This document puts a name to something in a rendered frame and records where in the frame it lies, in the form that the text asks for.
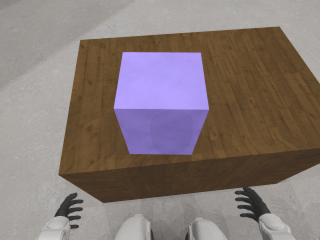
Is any right robot forearm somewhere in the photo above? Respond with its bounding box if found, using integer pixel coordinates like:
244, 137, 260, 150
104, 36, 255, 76
258, 213, 296, 240

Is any robot right thigh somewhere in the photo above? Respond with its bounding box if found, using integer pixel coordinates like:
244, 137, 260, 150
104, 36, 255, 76
188, 219, 227, 240

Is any left robot forearm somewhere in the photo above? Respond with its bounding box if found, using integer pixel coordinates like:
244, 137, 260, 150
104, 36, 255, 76
35, 216, 71, 240

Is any right robot hand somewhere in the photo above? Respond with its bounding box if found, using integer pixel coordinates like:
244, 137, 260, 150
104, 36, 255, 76
234, 186, 271, 223

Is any carton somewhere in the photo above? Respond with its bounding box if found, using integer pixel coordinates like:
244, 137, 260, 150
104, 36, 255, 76
113, 52, 209, 155

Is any left robot hand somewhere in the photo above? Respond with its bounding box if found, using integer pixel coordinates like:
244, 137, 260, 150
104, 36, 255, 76
54, 193, 84, 229

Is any robot left thigh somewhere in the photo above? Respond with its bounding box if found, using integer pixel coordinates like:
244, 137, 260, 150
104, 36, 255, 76
113, 216, 151, 240

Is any robot thigh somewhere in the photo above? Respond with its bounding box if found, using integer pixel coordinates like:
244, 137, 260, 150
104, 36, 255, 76
188, 219, 227, 240
113, 216, 151, 240

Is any pedestal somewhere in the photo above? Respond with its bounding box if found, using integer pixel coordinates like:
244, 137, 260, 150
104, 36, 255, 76
58, 26, 320, 203

